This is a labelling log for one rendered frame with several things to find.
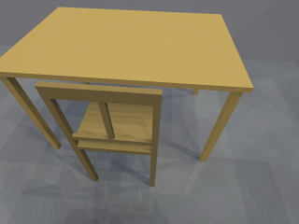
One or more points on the chair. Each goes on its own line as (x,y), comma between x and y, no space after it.
(118,119)

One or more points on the table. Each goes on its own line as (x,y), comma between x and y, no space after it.
(129,47)

